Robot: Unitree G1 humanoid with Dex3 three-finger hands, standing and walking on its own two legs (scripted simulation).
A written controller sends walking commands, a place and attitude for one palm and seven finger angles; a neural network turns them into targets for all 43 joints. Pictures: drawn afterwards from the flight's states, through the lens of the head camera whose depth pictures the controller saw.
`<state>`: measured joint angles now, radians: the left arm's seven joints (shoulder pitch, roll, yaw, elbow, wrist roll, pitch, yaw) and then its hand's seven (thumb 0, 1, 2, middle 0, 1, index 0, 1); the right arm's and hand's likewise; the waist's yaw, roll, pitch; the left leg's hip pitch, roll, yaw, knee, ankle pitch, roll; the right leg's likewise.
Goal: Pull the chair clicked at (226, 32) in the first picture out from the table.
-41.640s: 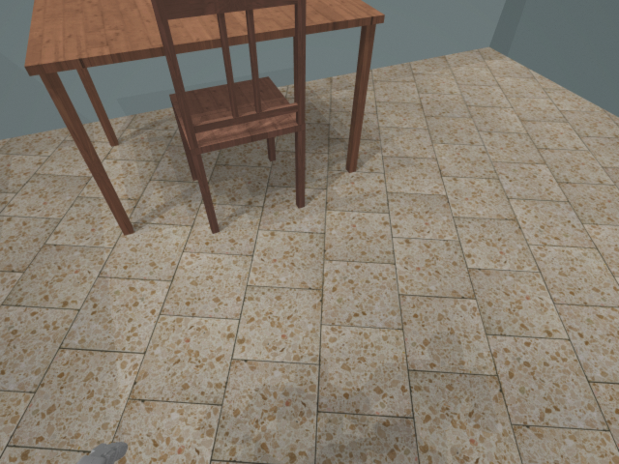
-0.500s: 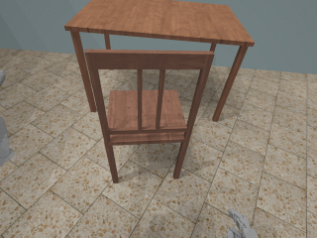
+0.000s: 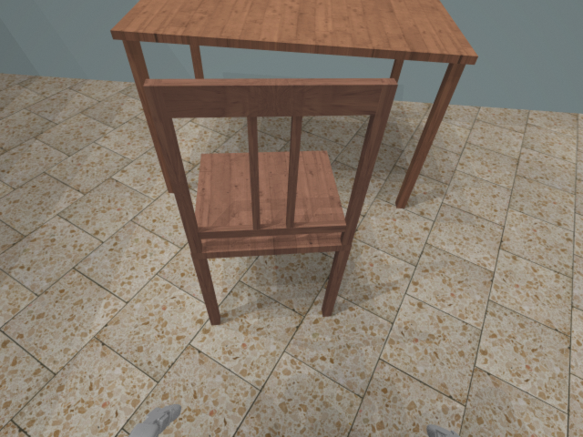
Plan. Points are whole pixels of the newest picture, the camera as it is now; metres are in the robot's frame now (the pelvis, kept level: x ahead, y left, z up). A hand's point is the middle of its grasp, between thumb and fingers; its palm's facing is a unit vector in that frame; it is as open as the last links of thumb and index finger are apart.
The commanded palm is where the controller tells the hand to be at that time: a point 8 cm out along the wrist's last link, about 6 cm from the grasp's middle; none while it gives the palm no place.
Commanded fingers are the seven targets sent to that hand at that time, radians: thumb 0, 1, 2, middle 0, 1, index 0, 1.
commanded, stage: let the arm hang, fingers relaxed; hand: left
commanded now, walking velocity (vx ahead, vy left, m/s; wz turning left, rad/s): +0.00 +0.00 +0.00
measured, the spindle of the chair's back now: (254, 179) +0.64 +0.09 -0.06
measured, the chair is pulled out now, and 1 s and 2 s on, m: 0.49 0.49 0.49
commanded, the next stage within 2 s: look to check the result in 0.86 s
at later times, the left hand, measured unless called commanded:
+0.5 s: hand out of the picture +0.01 +0.16 -0.16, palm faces -0.02 -0.98 -0.21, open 7.3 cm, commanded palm none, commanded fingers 0.00 0.90 0.90 -0.20 -0.30 -0.20 -0.30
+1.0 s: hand out of the picture +0.01 +0.15 -0.16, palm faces -0.01 -0.98 -0.19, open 7.3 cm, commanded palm none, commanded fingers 0.00 0.90 0.90 -0.20 -0.30 -0.20 -0.30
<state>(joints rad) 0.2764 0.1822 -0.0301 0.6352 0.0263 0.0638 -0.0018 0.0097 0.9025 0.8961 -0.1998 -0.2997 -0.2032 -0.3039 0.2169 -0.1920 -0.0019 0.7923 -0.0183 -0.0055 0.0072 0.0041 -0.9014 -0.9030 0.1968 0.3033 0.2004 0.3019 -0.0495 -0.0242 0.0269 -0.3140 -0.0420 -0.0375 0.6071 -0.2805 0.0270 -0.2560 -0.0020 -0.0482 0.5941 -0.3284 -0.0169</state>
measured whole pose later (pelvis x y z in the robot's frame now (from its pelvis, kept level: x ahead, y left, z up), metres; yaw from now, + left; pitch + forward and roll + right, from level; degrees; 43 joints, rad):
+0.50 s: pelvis +0.00 -0.02 +0.01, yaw -1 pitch -1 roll +0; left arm 0.30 0.18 -0.03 1.01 0.00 0.02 0.02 0.00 0.91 0.90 -0.20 -0.30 -0.20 -0.30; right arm 0.31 -0.17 0.00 1.03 -0.01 0.01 -0.02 0.00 -0.91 -0.90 0.20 0.30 0.20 0.30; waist 0.00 0.02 0.05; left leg -0.24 -0.01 -0.04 0.47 -0.21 0.00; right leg -0.19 0.03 -0.05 0.44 -0.24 -0.04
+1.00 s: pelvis +0.00 -0.02 +0.01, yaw -1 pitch +0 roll +0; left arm 0.30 0.15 -0.02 1.04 0.00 0.01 0.03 0.00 0.91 0.90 -0.20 -0.30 -0.20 -0.30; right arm 0.33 -0.13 0.00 1.06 -0.01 0.00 -0.03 0.00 -0.90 -0.90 0.20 0.30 0.20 0.30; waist -0.01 0.01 0.05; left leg -0.24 -0.01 -0.04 0.45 -0.21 0.00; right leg -0.18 0.03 -0.04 0.43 -0.24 -0.04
